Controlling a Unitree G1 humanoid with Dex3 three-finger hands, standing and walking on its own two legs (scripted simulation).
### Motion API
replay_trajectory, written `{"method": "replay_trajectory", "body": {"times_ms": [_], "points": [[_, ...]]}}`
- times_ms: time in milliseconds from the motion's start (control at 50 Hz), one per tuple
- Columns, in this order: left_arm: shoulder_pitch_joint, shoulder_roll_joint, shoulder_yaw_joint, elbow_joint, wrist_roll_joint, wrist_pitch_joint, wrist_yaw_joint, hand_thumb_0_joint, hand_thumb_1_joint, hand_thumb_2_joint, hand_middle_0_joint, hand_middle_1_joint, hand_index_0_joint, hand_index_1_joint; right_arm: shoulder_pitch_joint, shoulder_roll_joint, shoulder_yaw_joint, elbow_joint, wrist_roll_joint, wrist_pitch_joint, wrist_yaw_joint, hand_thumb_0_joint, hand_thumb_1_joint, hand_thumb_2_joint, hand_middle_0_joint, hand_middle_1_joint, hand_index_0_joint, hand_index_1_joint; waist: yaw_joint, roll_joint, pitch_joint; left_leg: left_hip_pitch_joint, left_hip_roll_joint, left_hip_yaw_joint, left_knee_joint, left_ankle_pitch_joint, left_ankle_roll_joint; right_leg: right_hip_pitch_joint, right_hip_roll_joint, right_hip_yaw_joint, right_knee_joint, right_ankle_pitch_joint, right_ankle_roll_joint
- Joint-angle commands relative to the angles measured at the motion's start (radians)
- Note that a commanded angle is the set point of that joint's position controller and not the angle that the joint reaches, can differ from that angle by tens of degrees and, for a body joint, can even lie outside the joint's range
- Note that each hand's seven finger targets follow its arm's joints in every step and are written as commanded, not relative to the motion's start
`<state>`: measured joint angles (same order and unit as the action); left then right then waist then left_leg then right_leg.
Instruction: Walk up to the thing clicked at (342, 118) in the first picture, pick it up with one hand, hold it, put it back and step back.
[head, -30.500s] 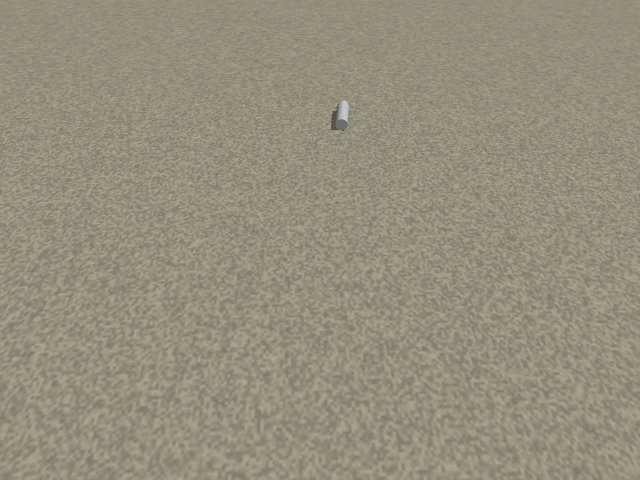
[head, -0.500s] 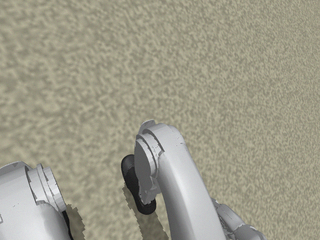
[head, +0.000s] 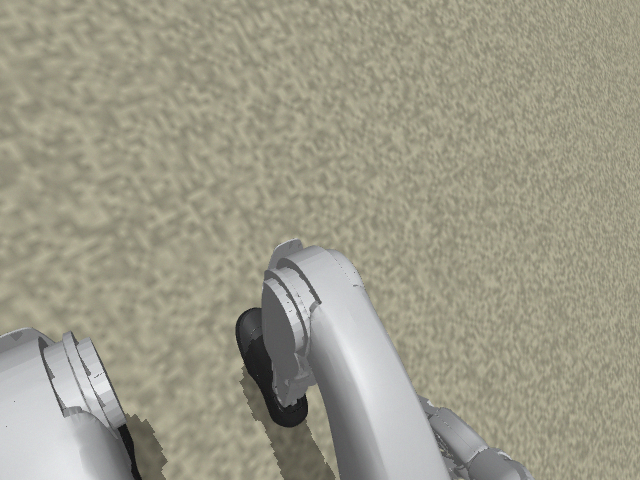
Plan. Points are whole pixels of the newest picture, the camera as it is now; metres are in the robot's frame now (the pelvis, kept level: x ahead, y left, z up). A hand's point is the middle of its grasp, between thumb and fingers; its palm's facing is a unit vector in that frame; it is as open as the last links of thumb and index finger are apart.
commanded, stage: open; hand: left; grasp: from above
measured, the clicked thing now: out of the picture +0.47 +0.37 -0.27
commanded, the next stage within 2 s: withdraw in 0.44 s
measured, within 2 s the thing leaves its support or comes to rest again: neither
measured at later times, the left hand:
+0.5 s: hand out of the picture +0.45 +0.34 -0.23, palm faces -0.46 -0.13 -0.88, open 13.9 cm
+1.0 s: hand out of the picture +0.47 +0.38 -0.11, palm faces -0.36 -0.09 -0.93, open 14.1 cm
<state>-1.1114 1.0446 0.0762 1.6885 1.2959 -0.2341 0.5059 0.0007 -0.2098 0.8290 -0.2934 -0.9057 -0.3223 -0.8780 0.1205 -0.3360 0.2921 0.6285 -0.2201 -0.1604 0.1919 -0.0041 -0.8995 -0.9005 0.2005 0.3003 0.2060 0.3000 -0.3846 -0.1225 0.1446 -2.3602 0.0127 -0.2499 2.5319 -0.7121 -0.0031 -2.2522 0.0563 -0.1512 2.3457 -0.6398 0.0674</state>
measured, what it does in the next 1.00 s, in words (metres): stands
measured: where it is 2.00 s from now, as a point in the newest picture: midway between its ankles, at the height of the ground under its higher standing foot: (206, 432)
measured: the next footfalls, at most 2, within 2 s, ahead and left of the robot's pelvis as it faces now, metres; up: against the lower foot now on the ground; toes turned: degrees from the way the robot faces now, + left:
none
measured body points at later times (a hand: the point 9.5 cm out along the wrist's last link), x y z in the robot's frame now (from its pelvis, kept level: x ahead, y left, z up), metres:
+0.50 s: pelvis +0.00 +0.00 +0.00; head +0.27 +0.13 +0.33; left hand +0.47 +0.35 -0.18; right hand +0.06 -0.25 -0.06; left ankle +0.06 +0.13 -0.27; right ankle +0.12 -0.12 -0.27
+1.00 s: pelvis +0.00 +0.00 +0.03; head +0.24 +0.11 +0.40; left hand +0.48 +0.38 -0.06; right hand +0.09 -0.26 -0.06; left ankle +0.06 +0.13 -0.27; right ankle +0.12 -0.12 -0.27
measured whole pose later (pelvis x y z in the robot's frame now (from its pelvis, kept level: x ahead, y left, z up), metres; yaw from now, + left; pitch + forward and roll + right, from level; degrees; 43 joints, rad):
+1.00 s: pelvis +0.00 +0.00 +0.03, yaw +4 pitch +34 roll -11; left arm -0.99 0.86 0.05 1.27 1.17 -0.08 0.26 0.00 -0.52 1.01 -0.07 -1.02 -0.08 -1.02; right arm 0.17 -0.29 0.13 0.65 -0.12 -0.05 0.20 0.00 -0.91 -0.90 0.20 0.30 0.21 0.30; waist -0.26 -0.01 -0.04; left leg -2.33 0.00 -0.17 2.41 -0.70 0.00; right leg -2.23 0.02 -0.10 2.28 -0.66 0.05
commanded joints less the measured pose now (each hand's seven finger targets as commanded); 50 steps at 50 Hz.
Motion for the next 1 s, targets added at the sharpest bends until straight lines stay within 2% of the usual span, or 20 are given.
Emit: {"method": "replay_trajectory", "body": {"times_ms": [0, 40, 60, 120, 180, 260, 300, 320, 360, 400, 520, 600, 640, 700, 720, 780, 820, 840, 900, 980], "points": [[-0.242, 0.221, 0.013, -0.139, -0.009, -0.011, 0.023, 0.0, -0.464, 0.959, -0.077, -1.035, -0.098, -1.012, 0.193, -0.329, -0.098, 0.009, 0.006, 0.002, -0.016, 0.0, -0.888, -0.898, 0.201, 0.301, 0.201, 0.301, -0.034, 0.542, -0.646, 0.532, 0.028, 0.091, -0.271, 0.245, 0.002, 0.342, 0.028, -0.116, -0.174, 0.243, -0.093], [-0.225, 0.244, 0.034, -0.116, -0.013, -0.013, 0.025, 0.0, -0.49, 1.013, -0.07, -1.055, -0.079, -1.044, 0.185, -0.333, -0.097, -0.002, 0.008, 0.003, -0.017, 0.0, -0.889, -0.899, 0.201, 0.301, 0.201, 0.301, -0.03, 0.524, -0.64, 0.509, 0.028, 0.095, -0.267, 0.225, 0.008, 0.359, 0.03, -0.113, -0.183, 0.228, -0.092], [-0.254, 0.226, 0.011, -0.16, -0.011, -0.019, 0.024, 0.0, -0.509, 1.019, -0.064, -1.043, -0.067, -1.039, 0.188, -0.314, -0.093, 0.005, 0.01, 0.005, -0.016, 0.0, -0.889, -0.899, 0.201, 0.301, 0.201, 0.301, -0.026, 0.537, -0.659, 0.504, 0.029, 0.104, -0.261, 0.228, 0.011, 0.376, 0.035, -0.104, -0.184, 0.237, -0.09], [-0.244, 0.24, 0.019, -0.152, -0.008, -0.021, 0.035, 0.0, -0.511, 1.047, -0.064, -1.055, -0.063, -1.055, 0.189, -0.309, -0.087, 0.01, 0.007, 0.008, -0.017, 0.0, -0.888, -0.898, 0.201, 0.301, 0.201, 0.301, -0.021, 0.548, -0.677, 0.504, 0.028, 0.109, -0.265, 0.243, 0.011, 0.399, 0.035, -0.104, -0.181, 0.252, -0.09], [-0.241, 0.212, 0.004, -0.135, -0.003, -0.017, 0.037, 0.0, -0.508, 1.034, -0.057, -1.037, -0.057, -1.037, 0.192, -0.314, -0.094, 0.014, 0.007, 0.01, -0.017, 0.0, -0.885, -0.897, 0.201, 0.3, 0.201, 0.3, -0.036, 0.54, -0.66, 0.52, 0.03, 0.099, -0.267, 0.242, 0.008, 0.359, 0.036, -0.112, -0.178, 0.246, -0.092], [-0.255, 0.227, 0.01, -0.147, -0.005, -0.015, 0.043, 0.0, -0.505, 1.015, -0.053, -1.031, -0.054, -1.029, 0.185, -0.314, -0.09, 0.016, 0.005, 0.013, -0.02, 0.0, -0.885, -0.897, 0.201, 0.3, 0.201, 0.3, -0.027, 0.56, -0.67, 0.524, 0.029, 0.099, -0.27, 0.251, 0.006, 0.363, 0.032, -0.112, -0.176, 0.256, -0.092], [-0.237, 0.194, -0.006, -0.114, 0.002, -0.007, 0.038, 0.0, -0.502, 1.004, -0.048, -1.027, -0.053, -1.021, 0.19, -0.31, -0.091, 0.02, 0.004, 0.013, -0.018, 0.0, -0.883, -0.896, 0.201, 0.3, 0.201, 0.3, -0.039, 0.541, -0.65, 0.525, 0.03, 0.098, -0.266, 0.251, 0.008, 0.352, 0.035, -0.111, -0.174, 0.256, -0.091], [-0.262, 0.213, 0.002, -0.144, -0.006, -0.011, 0.043, 0.0, -0.506, 0.985, -0.044, -1.015, -0.05, -1.009, 0.183, -0.313, -0.089, 0.023, 0.007, 0.015, -0.02, 0.0, -0.883, -0.896, 0.201, 0.3, 0.201, 0.3, -0.027, 0.549, -0.663, 0.522, 0.029, 0.098, -0.273, 0.248, 0.006, 0.353, 0.035, -0.111, -0.175, 0.254, -0.093], [-0.249, 0.187, -0.012, -0.099, -0.005, -0.007, 0.034, 0.0, -0.496, 0.984, -0.044, -1.025, -0.053, -1.014, 0.187, -0.314, -0.09, 0.016, 0.007, 0.01, -0.018, 0.0, -0.883, -0.895, 0.201, 0.3, 0.201, 0.3, -0.048, 0.527, -0.629, 0.509, 0.03, 0.097, -0.262, 0.228, 0.009, 0.332, 0.033, -0.111, -0.174, 0.238, -0.093], [-0.279, 0.221, 0.0, -0.143, -0.007, -0.015, 0.037, 0.0, -0.497, 0.993, -0.049, -1.028, -0.053, -1.022, 0.189, -0.324, -0.09, 0.015, 0.006, 0.011, -0.022, 0.0, -0.884, -0.896, 0.201, 0.3, 0.201, 0.3, -0.04, 0.538, -0.631, 0.491, 0.026, 0.101, -0.267, 0.213, 0.01, 0.346, 0.031, -0.111, -0.186, 0.225, -0.093], [-0.272, 0.219, 0.001, -0.158, -0.003, -0.017, 0.03, 0.0, -0.487, 0.987, -0.047, -1.033, -0.055, -1.024, 0.19, -0.317, -0.089, 0.004, 0.005, 0.009, -0.024, 0.0, -0.883, -0.896, 0.201, 0.3, 0.2, 0.3, -0.035, 0.545, -0.667, 0.525, 0.029, 0.096, -0.269, 0.226, 0.008, 0.353, 0.033, -0.114, -0.18, 0.232, -0.091], [-0.252, 0.251, 0.03, -0.178, 0.0, -0.009, 0.032, 0.0, -0.521, 0.981, -0.053, -1.032, -0.076, -1.007, 0.194, -0.323, -0.097, -0.002, 0.008, 0.007, -0.023, 0.0, -0.898, -0.897, 0.2, 0.3, 0.2, 0.3, -0.012, 0.586, -0.664, 0.555, 0.028, 0.091, -0.29, 0.24, -0.003, 0.328, 0.025, -0.117, -0.168, 0.235, -0.096], [-0.27, 0.274, 0.054, -0.249, -0.002, 0.002, 0.042, 0.0, -0.531, 0.988, -0.054, -1.027, -0.071, -1.01, 0.196, -0.32, -0.104, -0.003, 0.008, 0.009, -0.022, 0.0, -0.899, -0.899, 0.2, 0.3, 0.2, 0.3, 0.01, 0.634, -0.751, 0.61, 0.03, 0.093, -0.287, 0.285, -0.007, 0.347, 0.024, -0.114, -0.16, 0.269, -0.097], [-0.25, 0.252, 0.068, -0.311, -0.017, 0.032, 0.043, 0.0, -0.543, 0.998, -0.055, -1.024, -0.065, -1.013, 0.197, -0.303, -0.124, -0.001, 0.015, 0.01, -0.011, 0.0, -0.9, -0.9, 0.2, 0.3, 0.2, 0.3, 0.031, 0.664, -0.796, 0.602, 0.026, 0.116, -0.287, 0.304, -0.003, 0.355, 0.026, -0.1, -0.162, 0.29, -0.099], [-0.243, 0.242, 0.069, -0.33, -0.018, 0.046, 0.034, 0.0, -0.546, 1.0, -0.056, -1.023, -0.064, -1.014, 0.206, -0.296, -0.133, 0.0, 0.019, 0.011, -0.007, 0.0, -0.901, -0.901, 0.2, 0.3, 0.2, 0.3, 0.034, 0.664, -0.799, 0.592, 0.023, 0.127, -0.281, 0.3, 0.002, 0.353, 0.027, -0.091, -0.17, 0.289, -0.1], [-0.193, 0.24, 0.101, -0.472, -0.051, 0.083, -0.014, 0.0, -0.551, 1.009, -0.058, -1.022, -0.061, -1.018, 0.214, -0.286, -0.178, -0.002, 0.039, 0.025, 0.002, 0.0, -0.901, -0.902, 0.2, 0.3, 0.2, 0.3, 0.1, 0.722, -0.89, 0.63, 0.015, 0.141, -0.327, 0.308, -0.005, 0.349, 0.016, -0.076, -0.174, 0.278, -0.109], [-0.169, 0.187, 0.088, -0.552, -0.07, 0.109, -0.068, 0.0, -0.547, 1.01, -0.059, -1.018, -0.059, -1.017, 0.223, -0.275, -0.209, -0.002, 0.056, 0.045, 0.01, 0.0, -0.9, -0.902, 0.2, 0.3, 0.2, 0.3, 0.119, 0.719, -0.945, 0.659, 0.013, 0.148, -0.343, 0.319, -0.002, 0.341, 0.012, -0.063, -0.19, 0.274, -0.111], [-0.166, 0.123, 0.059, -0.563, -0.088, 0.122, -0.103, 0.0, -0.551, 1.017, -0.059, -1.022, -0.057, -1.024, 0.234, -0.272, -0.23, 0.008, 0.071, 0.055, 0.014, 0.0, -0.901, -0.903, 0.2, 0.3, 0.2, 0.3, 0.106, 0.691, -0.917, 0.647, 0.011, 0.151, -0.36, 0.303, 0.0, 0.327, 0.008, -0.056, -0.21, 0.263, -0.113], [-0.191, 0.028, 0.0, -0.592, -0.135, 0.152, -0.198, 0.0, -0.547, 1.021, -0.06, -1.022, -0.055, -1.026, 0.266, -0.251, -0.263, 0.021, 0.103, 0.098, 0.003, 0.0, -0.902, -0.903, 0.2, 0.3, 0.2, 0.3, 0.084, 0.594, -0.893, 0.634, 0.007, 0.15, -0.417, 0.245, 0.009, 0.342, 0.008, -0.042, -0.264, 0.228, -0.11], [-0.215, -0.028, -0.045, -0.593, -0.158, 0.156, -0.319, 0.0, -0.524, 1.017, -0.063, -1.022, -0.061, -1.024, 0.297, -0.245, -0.28, 0.021, 0.125, 0.152, -0.029, 0.0, -0.899, -0.902, 0.2, 0.3, 0.2, 0.3, 0.061, 0.438, -0.801, 0.536, -0.011, 0.163, -0.433, 0.202, 0.026, 0.378, -0.001, -0.021, -0.336, 0.187, -0.114]]}}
